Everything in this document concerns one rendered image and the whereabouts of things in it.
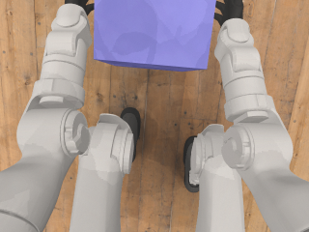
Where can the robot left hand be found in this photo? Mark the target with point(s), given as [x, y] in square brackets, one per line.
[82, 3]

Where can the robot left foot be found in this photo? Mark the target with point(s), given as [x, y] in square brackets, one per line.
[132, 117]

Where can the robot right hand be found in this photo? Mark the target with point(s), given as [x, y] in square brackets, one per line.
[229, 9]

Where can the left robot shin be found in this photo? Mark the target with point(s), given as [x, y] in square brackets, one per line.
[109, 119]

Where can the right robot upper arm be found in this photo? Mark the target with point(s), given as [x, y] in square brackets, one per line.
[261, 153]

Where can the left robot upper arm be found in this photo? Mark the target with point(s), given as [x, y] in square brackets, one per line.
[49, 140]

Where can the carton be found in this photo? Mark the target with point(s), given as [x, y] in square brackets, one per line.
[166, 35]

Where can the robot left forearm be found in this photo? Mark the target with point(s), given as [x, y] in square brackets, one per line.
[64, 62]

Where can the robot right forearm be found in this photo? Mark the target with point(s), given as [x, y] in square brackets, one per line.
[242, 76]

